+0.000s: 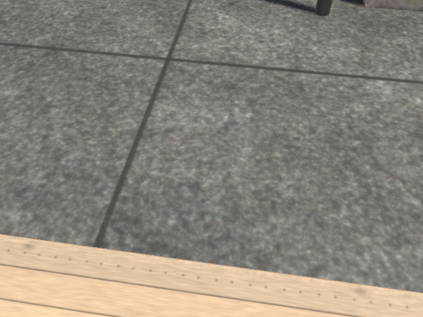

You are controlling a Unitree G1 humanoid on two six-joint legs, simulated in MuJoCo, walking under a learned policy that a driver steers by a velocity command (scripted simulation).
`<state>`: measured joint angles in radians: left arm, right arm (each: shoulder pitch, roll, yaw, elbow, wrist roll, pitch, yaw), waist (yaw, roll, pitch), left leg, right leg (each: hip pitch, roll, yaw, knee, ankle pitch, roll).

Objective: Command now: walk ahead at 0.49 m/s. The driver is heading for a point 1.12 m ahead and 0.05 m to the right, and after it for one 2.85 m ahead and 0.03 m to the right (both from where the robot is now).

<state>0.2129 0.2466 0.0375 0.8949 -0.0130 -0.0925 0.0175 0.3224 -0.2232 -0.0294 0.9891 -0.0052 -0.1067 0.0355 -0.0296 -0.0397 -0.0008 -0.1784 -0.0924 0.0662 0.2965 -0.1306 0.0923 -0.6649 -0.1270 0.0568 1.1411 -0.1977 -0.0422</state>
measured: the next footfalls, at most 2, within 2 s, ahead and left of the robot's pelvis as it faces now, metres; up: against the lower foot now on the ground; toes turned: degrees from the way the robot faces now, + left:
right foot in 0.28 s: +0.34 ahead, -0.16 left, +0.00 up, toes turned -2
left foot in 0.62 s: +0.29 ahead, +0.07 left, +0.00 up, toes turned +1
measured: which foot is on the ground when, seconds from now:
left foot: down 0.00-0.30, up 0.32-0.60, down 0.62-1.00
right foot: up 0.00-0.26, down 0.28-1.00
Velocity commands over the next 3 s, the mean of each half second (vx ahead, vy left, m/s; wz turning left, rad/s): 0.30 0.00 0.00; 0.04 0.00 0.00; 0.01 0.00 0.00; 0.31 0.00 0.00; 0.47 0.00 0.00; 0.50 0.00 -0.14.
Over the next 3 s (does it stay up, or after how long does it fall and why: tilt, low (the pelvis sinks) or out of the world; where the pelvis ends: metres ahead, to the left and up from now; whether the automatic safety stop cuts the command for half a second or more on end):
stays up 0.96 0.07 -0.14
